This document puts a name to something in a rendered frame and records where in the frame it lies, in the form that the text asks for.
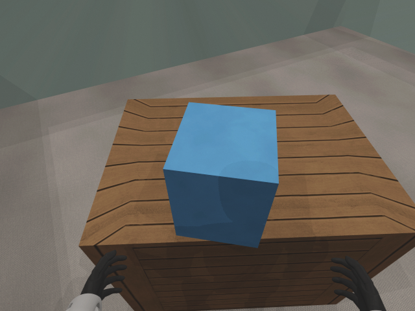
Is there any robot left hand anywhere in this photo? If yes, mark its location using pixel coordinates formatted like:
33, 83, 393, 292
81, 250, 127, 300

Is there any pedestal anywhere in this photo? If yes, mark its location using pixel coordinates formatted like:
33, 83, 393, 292
78, 95, 415, 311

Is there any carton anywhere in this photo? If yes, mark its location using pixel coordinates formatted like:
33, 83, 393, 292
163, 102, 279, 248

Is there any robot left forearm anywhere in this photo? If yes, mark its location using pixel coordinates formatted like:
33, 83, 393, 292
66, 294, 102, 311

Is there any robot right hand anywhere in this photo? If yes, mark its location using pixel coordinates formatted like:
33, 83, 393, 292
330, 256, 386, 311

